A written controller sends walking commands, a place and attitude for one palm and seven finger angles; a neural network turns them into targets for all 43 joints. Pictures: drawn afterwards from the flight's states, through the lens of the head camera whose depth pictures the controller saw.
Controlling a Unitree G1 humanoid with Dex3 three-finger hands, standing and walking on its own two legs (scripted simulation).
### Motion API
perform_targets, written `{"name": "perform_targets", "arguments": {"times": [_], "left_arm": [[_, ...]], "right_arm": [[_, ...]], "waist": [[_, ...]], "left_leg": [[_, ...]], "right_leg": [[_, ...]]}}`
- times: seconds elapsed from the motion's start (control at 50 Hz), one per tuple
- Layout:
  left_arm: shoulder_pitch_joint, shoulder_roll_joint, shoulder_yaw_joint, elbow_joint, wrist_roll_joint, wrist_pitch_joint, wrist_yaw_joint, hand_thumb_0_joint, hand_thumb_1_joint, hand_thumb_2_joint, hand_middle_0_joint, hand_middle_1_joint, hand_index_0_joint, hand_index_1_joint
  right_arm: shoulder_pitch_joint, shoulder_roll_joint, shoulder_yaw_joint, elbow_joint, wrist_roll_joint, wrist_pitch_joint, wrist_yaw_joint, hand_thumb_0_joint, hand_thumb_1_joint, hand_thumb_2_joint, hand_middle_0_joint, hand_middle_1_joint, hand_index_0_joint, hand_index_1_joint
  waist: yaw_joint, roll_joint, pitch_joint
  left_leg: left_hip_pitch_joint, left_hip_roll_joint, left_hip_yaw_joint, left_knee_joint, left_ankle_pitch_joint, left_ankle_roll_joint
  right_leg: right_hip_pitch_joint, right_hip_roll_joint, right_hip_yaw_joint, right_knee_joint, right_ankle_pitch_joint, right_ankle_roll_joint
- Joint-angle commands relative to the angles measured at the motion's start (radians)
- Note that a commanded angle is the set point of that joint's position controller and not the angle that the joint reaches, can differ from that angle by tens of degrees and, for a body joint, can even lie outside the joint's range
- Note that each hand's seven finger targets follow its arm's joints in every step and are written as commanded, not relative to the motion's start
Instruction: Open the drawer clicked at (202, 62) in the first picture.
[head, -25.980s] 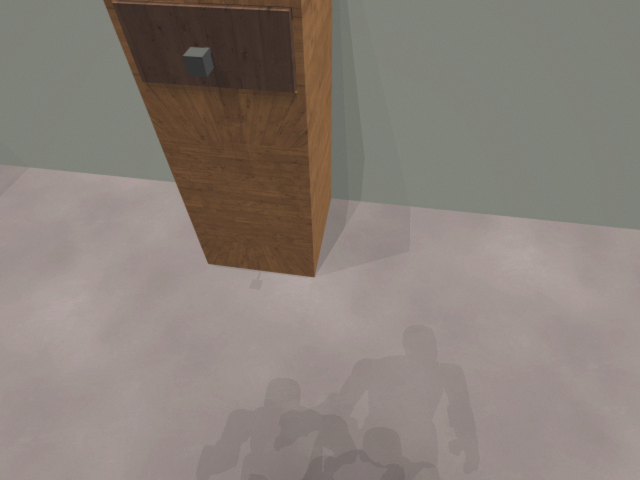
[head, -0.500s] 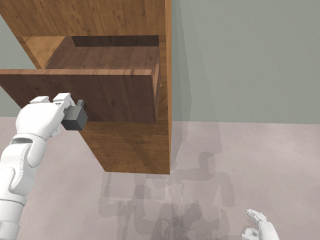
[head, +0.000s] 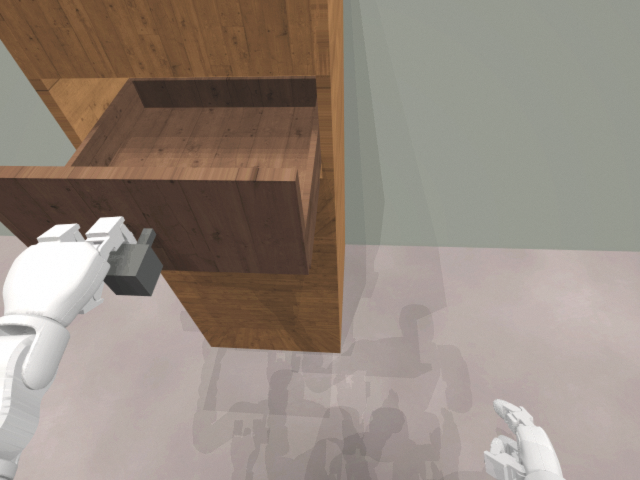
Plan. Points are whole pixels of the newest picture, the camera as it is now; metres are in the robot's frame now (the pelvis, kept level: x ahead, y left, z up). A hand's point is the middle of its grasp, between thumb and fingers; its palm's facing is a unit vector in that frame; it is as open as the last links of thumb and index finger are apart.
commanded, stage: pull the drawer open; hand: left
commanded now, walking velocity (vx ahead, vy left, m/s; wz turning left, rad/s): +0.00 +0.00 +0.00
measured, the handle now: (138, 256) +0.34 +0.25 +0.11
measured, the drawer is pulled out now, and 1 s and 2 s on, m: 0.20 0.30 0.30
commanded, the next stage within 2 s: open the thumb to release the handle in 1.10 s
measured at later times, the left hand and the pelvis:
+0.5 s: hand (67, 340) +0.23 +0.29 +0.10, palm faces +0.01 -0.02 -1.00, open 5.3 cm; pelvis +0.01 +0.00 +0.00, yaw +0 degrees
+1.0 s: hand (46, 380) +0.19 +0.29 +0.10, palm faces +0.01 -0.01 -1.00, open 5.3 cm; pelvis +0.00 +0.01 +0.00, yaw +0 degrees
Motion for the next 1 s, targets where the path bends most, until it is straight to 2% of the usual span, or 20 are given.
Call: {"name": "perform_targets", "arguments": {"times": [0.0, 0.06, 0.08, 0.14, 0.18, 0.24, 0.32, 0.44, 0.46, 0.5, 0.58, 0.6, 0.66, 0.74, 0.82, 0.86, 0.9, 0.94, 0.96, 0.98], "left_arm": [[-0.032, 0.300, 0.220, -0.208, -0.023, 0.011, 0.045, 0.000, 0.900, 0.900, -0.400, -1.350, -0.400, -1.350], [0.015, 0.289, 0.221, -0.223, -0.026, 0.013, 0.043, 0.000, 0.900, 0.900, -0.400, -1.350, -0.400, -1.350], [0.036, 0.315, 0.250, -0.231, -0.025, 0.012, 0.045, 0.000, 0.900, 0.900, -0.400, -1.350, -0.400, -1.350], [0.082, 0.287, 0.237, -0.277, -0.036, 0.009, 0.048, 0.000, 0.900, 0.900, -0.400, -1.350, -0.400, -1.350], [0.120, 0.298, 0.259, -0.296, -0.041, 0.006, 0.054, 0.000, 0.900, 0.900, -0.400, -1.350, -0.400, -1.350], [0.159, 0.299, 0.276, -0.309, -0.050, 0.005, 0.059, 0.000, 0.900, 0.900, -0.400, -1.350, -0.400, -1.350], [0.218, 0.286, 0.286, -0.372, -0.057, -0.010, 0.078, 0.000, 0.900, 0.900, -0.400, -1.350, -0.400, -1.350], [0.263, 0.268, 0.286, -0.382, -0.059, -0.007, 0.102, 0.000, 0.900, 0.900, -0.400, -1.350, -0.400, -1.350], [0.255, 0.261, 0.284, -0.394, -0.063, -0.010, 0.106, 0.000, 0.900, 0.900, -0.400, -1.350, -0.400, -1.350], [0.281, 0.296, 0.319, -0.408, -0.063, -0.012, 0.113, 0.000, 0.900, 0.900, -0.400, -1.350, -0.400, -1.350], [0.366, 0.263, 0.305, -0.452, -0.069, -0.002, 0.123, 0.000, 0.900, 0.900, -0.400, -1.350, -0.400, -1.350], [0.368, 0.285, 0.327, -0.452, -0.072, -0.003, 0.128, 0.000, 0.900, 0.900, -0.400, -1.350, -0.400, -1.350], [0.422, 0.251, 0.306, -0.480, -0.074, 0.003, 0.134, 0.000, 0.900, 0.900, -0.400, -1.350, -0.400, -1.350], [0.471, 0.250, 0.317, -0.499, -0.076, 0.007, 0.152, 0.000, 0.900, 0.900, -0.400, -1.350, -0.400, -1.350], [0.477, 0.233, 0.307, -0.524, -0.077, 0.009, 0.166, 0.000, 0.900, 0.900, -0.400, -1.350, -0.400, -1.350], [0.511, 0.230, 0.313, -0.514, -0.077, 0.011, 0.170, 0.000, 0.900, 0.900, -0.400, -1.350, -0.400, -1.350], [0.518, 0.260, 0.339, -0.531, -0.077, 0.012, 0.177, 0.000, 0.900, 0.900, -0.400, -1.350, -0.400, -1.350], [0.485, 0.229, 0.309, -0.510, -0.073, 0.013, 0.178, 0.000, 0.900, 0.900, -0.400, -1.350, -0.400, -1.350], [0.449, 0.226, 0.300, -0.502, -0.070, 0.008, 0.177, 0.000, 0.900, 0.900, -0.400, -1.350, -0.400, -1.350], [0.423, 0.238, 0.309, -0.498, -0.071, 0.002, 0.178, 0.000, 0.900, 0.900, -0.400, -1.350, -0.400, -1.350]], "right_arm": [[-0.099, -0.120, -0.039, -0.155, -0.006, -0.047, -0.012, 0.000, -0.900, -0.900, 0.200, 0.300, 0.200, 0.300], [-0.104, -0.117, -0.033, -0.157, -0.006, -0.047, -0.013, 0.000, -0.900, -0.900, 0.200, 0.300, 0.200, 0.300], [-0.102, -0.117, -0.036, -0.155, -0.007, -0.045, -0.014, 0.000, -0.900, -0.900, 0.200, 0.300, 0.200, 0.300], [-0.109, -0.113, -0.034, -0.159, -0.009, -0.046, -0.009, 0.000, -0.900, -0.900, 0.200, 0.300, 0.200, 0.300], [-0.108, -0.113, -0.034, -0.159, -0.010, -0.045, -0.007, 0.000, -0.900, -0.900, 0.200, 0.300, 0.200, 0.300], [-0.112, -0.112, -0.032, -0.160, -0.012, -0.043, -0.007, 0.000, -0.900, -0.900, 0.200, 0.300, 0.200, 0.300], [-0.117, -0.108, -0.032, -0.166, -0.016, -0.045, -0.002, 0.000, -0.900, -0.900, 0.200, 0.300, 0.200, 0.300], [-0.117, -0.107, -0.034, -0.163, -0.016, -0.042, -0.001, 0.000, -0.900, -0.900, 0.200, 0.300, 0.200, 0.300], [-0.119, -0.108, -0.033, -0.169, -0.016, -0.043, -0.001, 0.000, -0.900, -0.900, 0.200, 0.300, 0.200, 0.300], [-0.122, -0.110, -0.036, -0.166, -0.016, -0.044, -0.004, 0.000, -0.900, -0.900, 0.200, 0.300, 0.200, 0.300], [-0.121, -0.104, -0.033, -0.174, -0.016, -0.043, 0.002, 0.000, -0.900, -0.900, 0.200, 0.300, 0.200, 0.300], [-0.124, -0.109, -0.033, -0.170, -0.016, -0.041, 0.002, 0.000, -0.900, -0.900, 0.200, 0.300, 0.200, 0.300], [-0.130, -0.103, -0.030, -0.180, -0.014, -0.040, 0.006, 0.000, -0.900, -0.900, 0.200, 0.300, 0.200, 0.300], [-0.126, -0.104, -0.029, -0.183, -0.014, -0.044, 0.008, 0.000, -0.900, -0.900, 0.200, 0.300, 0.200, 0.300], [-0.130, -0.104, -0.025, -0.190, -0.015, -0.048, 0.008, 0.000, -0.900, -0.900, 0.200, 0.300, 0.200, 0.300], [-0.123, -0.103, -0.028, -0.189, -0.015, -0.049, 0.006, 0.000, -0.900, -0.900, 0.200, 0.300, 0.200, 0.300], [-0.128, -0.110, -0.028, -0.187, -0.015, -0.048, 0.003, 0.000, -0.900, -0.900, 0.200, 0.300, 0.200, 0.300], [-0.124, -0.099, -0.026, -0.179, -0.016, -0.051, 0.004, 0.000, -0.900, -0.900, 0.200, 0.300, 0.200, 0.300], [-0.123, -0.101, -0.026, -0.177, -0.015, -0.050, 0.003, 0.000, -0.900, -0.900, 0.200, 0.300, 0.200, 0.300], [-0.122, -0.102, -0.027, -0.177, -0.017, -0.053, 0.002, 0.000, -0.900, -0.900, 0.200, 0.300, 0.200, 0.300]], "waist": [[0.055, -0.026, -0.280], [0.059, -0.017, -0.266], [0.067, -0.013, -0.282], [0.066, 0.007, -0.281], [0.070, 0.011, -0.280], [0.067, -0.023, -0.265], [0.073, 0.015, -0.277], [0.058, -0.006, -0.230], [0.059, -0.004, -0.236], [0.066, -0.001, -0.254], [0.076, 0.010, -0.268], [0.073, -0.002, -0.268], [0.073, 0.024, -0.231], [0.075, 0.024, -0.222], [0.068, 0.031, -0.208], [0.070, 0.003, -0.210], [0.073, 0.014, -0.220], [0.063, 0.022, -0.193], [0.051, 0.013, -0.172], [0.055, 0.010, -0.179]], "left_leg": [[0.147, -0.031, -0.008, -0.016, 0.544, 0.017], [0.143, -0.033, -0.007, -0.016, 0.539, 0.017], [0.144, -0.033, -0.009, -0.014, 0.546, 0.015], [0.157, -0.031, -0.009, -0.010, 0.574, 0.014], [0.154, -0.030, -0.009, -0.007, 0.579, 0.012], [0.141, -0.033, -0.007, -0.003, 0.561, 0.012], [0.153, -0.029, -0.010, 0.004, 0.586, 0.011], [0.134, -0.027, -0.013, 0.002, 0.525, 0.007], [0.135, -0.027, -0.012, 0.001, 0.501, 0.007], [0.141, -0.028, -0.011, 0.006, 0.511, 0.007], [0.144, -0.025, -0.010, 0.010, 0.539, 0.004], [0.140, -0.024, -0.010, 0.010, 0.536, 0.003], [0.126, -0.023, -0.011, 0.006, 0.519, 0.001], [0.123, -0.016, -0.015, 0.001, 0.504, -0.001], [0.121, -0.013, -0.014, 0.001, 0.468, -0.001], [0.118, -0.013, -0.015, 0.001, 0.463, 0.000], [0.120, -0.011, -0.015, 0.005, 0.471, -0.003], [0.110, -0.016, -0.018, 0.001, 0.437, -0.002], [0.105, -0.015, -0.019, -0.001, 0.413, -0.002], [0.108, -0.015, -0.022, -0.003, 0.404, -0.002]], "right_leg": [[0.166, 0.038, -0.036, -0.021, 0.464, -0.015], [0.162, 0.036, -0.036, -0.018, 0.479, -0.013], [0.174, 0.038, -0.034, -0.014, 0.482, -0.014], [0.170, 0.036, -0.035, -0.014, 0.498, -0.013], [0.168, 0.036, -0.036, -0.012, 0.502, -0.012], [0.175, 0.033, -0.036, -0.010, 0.521, -0.009], [0.164, 0.030, -0.038, -0.005, 0.516, -0.009], [0.127, 0.035, -0.045, -0.011, 0.461, -0.008], [0.121, 0.033, -0.045, -0.012, 0.443, -0.007], [0.140, 0.034, -0.038, -0.012, 0.455, -0.011], [0.142, 0.029, -0.041, -0.001, 0.476, -0.008], [0.149, 0.031, -0.037, -0.004, 0.478, -0.009], [0.126, 0.030, -0.044, -0.004, 0.449, -0.007], [0.116, 0.034, -0.051, -0.007, 0.404, -0.009], [0.098, 0.030, -0.050, -0.011, 0.374, -0.007], [0.101, 0.032, -0.054, -0.010, 0.372, -0.007], [0.111, 0.032, -0.044, -0.010, 0.389, -0.009], [0.090, 0.032, -0.054, -0.011, 0.355, -0.008], [0.068, 0.034, -0.058, -0.015, 0.329, -0.007], [0.070, 0.033, -0.058, -0.014, 0.321, -0.008]]}}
